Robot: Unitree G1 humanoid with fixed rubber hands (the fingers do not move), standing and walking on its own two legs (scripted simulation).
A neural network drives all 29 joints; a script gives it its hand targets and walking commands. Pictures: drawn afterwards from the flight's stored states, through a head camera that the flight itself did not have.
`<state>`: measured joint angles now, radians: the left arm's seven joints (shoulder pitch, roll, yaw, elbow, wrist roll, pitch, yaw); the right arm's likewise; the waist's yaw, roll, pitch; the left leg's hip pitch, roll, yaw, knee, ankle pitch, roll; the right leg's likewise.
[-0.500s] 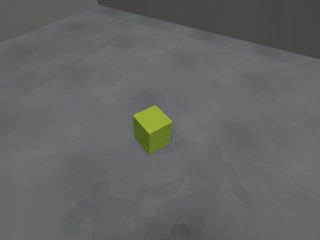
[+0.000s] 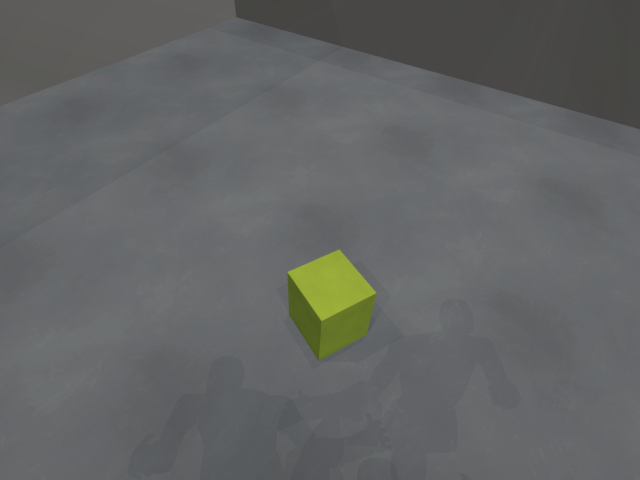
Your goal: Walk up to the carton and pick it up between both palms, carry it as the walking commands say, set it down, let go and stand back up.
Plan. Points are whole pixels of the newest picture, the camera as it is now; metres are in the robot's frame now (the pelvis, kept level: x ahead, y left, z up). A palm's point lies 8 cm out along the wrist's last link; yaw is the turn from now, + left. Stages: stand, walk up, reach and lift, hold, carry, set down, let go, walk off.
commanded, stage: walk up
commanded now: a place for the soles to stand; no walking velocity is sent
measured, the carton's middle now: (329, 304) +0.81 -0.02 -0.62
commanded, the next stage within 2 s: none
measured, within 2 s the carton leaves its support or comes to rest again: neither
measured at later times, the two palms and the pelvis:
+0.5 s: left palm (86, 437) +0.20 +0.30 -0.06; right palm (589, 427) +0.26 -0.36 -0.08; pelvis +0.17 -0.04 +0.01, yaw +1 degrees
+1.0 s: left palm (153, 360) +0.33 +0.27 -0.10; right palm (569, 370) +0.35 -0.38 -0.09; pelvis +0.26 -0.05 +0.00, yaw +0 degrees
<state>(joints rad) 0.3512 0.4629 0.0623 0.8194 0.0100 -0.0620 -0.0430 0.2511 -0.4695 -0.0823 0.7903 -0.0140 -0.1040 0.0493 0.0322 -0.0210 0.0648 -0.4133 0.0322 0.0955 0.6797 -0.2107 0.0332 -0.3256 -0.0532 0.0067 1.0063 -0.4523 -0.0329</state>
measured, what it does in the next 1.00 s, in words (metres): walks ahead: right foot, then left foot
